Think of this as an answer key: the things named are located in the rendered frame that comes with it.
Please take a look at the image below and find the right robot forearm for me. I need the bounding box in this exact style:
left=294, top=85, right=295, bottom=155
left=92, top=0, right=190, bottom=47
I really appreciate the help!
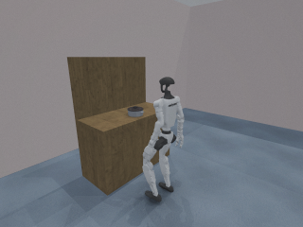
left=177, top=118, right=185, bottom=135

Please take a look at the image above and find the robot left shin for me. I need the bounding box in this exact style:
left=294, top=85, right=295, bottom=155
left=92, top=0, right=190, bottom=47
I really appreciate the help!
left=142, top=164, right=158, bottom=196

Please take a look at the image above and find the left robot hand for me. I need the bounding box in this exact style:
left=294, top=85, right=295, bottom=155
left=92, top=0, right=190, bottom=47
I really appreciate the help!
left=143, top=145, right=153, bottom=162

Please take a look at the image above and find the lid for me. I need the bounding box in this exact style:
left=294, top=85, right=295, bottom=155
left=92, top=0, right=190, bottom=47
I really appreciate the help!
left=127, top=107, right=144, bottom=112

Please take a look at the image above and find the right robot hand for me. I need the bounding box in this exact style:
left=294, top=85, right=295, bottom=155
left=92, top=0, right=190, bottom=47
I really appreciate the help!
left=175, top=134, right=184, bottom=148

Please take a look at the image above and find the robot head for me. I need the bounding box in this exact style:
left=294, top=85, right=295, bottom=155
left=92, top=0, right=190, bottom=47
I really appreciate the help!
left=159, top=77, right=175, bottom=99

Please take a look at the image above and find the robot left upper arm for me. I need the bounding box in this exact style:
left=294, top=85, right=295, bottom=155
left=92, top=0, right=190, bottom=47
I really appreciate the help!
left=153, top=98, right=165, bottom=128

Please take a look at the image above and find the left robot forearm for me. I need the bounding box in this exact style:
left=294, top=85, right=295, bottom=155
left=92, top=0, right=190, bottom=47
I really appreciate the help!
left=148, top=121, right=161, bottom=148

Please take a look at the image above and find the table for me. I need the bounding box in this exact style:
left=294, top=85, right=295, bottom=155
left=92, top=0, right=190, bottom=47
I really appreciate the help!
left=67, top=57, right=169, bottom=196

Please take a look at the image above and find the pot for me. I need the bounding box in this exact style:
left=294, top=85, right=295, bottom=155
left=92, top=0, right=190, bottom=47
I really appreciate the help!
left=128, top=110, right=144, bottom=117

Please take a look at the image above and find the robot right upper arm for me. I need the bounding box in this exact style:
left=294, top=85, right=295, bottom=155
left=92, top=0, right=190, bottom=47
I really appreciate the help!
left=174, top=96, right=184, bottom=120

